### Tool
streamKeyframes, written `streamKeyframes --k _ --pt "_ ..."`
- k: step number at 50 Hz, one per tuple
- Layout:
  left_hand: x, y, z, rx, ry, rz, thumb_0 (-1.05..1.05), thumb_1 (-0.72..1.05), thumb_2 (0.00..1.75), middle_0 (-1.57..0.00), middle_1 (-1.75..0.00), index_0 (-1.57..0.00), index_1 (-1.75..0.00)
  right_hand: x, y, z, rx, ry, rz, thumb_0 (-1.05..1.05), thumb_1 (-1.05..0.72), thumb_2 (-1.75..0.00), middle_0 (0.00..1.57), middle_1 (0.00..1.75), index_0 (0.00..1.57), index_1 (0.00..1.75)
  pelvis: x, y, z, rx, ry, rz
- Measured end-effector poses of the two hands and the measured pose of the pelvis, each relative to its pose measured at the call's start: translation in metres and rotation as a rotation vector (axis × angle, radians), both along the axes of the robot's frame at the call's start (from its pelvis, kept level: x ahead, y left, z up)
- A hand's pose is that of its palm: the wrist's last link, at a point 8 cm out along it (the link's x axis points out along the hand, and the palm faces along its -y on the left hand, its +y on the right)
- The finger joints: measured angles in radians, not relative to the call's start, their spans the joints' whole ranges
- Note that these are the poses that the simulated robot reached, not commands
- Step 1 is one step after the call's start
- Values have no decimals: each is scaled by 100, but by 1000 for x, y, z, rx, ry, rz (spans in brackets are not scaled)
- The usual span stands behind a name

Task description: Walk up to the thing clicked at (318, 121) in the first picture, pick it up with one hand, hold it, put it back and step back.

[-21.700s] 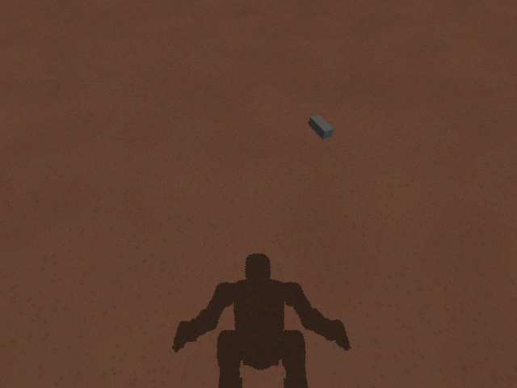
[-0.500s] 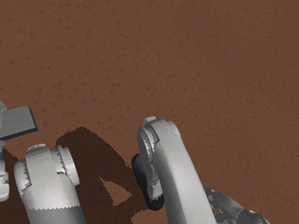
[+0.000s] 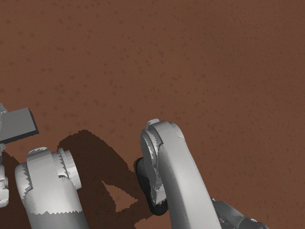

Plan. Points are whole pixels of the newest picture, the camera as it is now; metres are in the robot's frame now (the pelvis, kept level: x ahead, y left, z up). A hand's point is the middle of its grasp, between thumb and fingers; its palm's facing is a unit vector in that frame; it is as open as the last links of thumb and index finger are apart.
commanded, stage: settle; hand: left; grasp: from above
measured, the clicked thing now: out of the picture +0.39 +0.30 -0.27
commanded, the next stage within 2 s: lift in 0.62 s
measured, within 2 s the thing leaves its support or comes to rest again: leaves its support in 0.10 s
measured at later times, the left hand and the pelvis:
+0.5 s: hand out of the picture +0.37 +0.31 -0.15, palm faces -0.42 -0.14 -0.90, open 9.7 cm; pelvis +0.00 -0.01 +0.03, yaw +5 degrees
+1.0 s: hand out of the picture +0.36 +0.31 -0.08, palm faces -0.43 -0.15 -0.89, open 9.6 cm; pelvis +0.00 -0.02 +0.07, yaw +7 degrees
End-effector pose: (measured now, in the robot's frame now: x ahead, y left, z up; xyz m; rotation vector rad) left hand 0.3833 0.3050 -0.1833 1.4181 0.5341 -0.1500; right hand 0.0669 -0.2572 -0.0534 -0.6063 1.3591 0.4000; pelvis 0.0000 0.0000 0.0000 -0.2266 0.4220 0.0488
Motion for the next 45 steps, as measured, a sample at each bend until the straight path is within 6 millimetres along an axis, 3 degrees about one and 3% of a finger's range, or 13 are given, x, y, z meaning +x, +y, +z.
streamKeyframes --k 5,10,18,24,35,45 --pt "0 1 5 -13 -26 23 1 -1 59 -63 -70 -68 -63 0 -2 -2 5 -4 -29 0 -91 -90 20 30 20 30 1 0 0 2 12 3" --pt "0 0 25 -5 -79 11 1 -1 58 -64 -70 -68 -62 8 -4 -5 17 -28 -88 0 -92 -90 20 30 20 30 5 0 4 8 48 6" --pt "-5 6 73 70 -58 31 1 2 52 -67 -66 -70 -59 44 -3 -10 71 -120 -160 0 -92 -90 20 30 20 30 7 -2 20 39 121 21" --pt "-11 7 91 65 21 58 1 6 46 -66 -64 -70 -57 63 -5 -15 94 -174 -162 0 -92 -91 20 30 20 30 1 -7 28 71 126 35" --pt "-12 -3 112 27 -3 -11 1 5 46 -68 -62 -72 -55 54 -19 -10 12 -145 -234 0 -92 -91 20 30 20 30 1 -16 39 99 141 54" --pt "-10 4 142 52 -2 29 1 2 46 -73 -57 -78 -49 45 -25 6 -33 -152 -286 0 -92 -91 20 30 20 30 -1 -16 57 103 156 59"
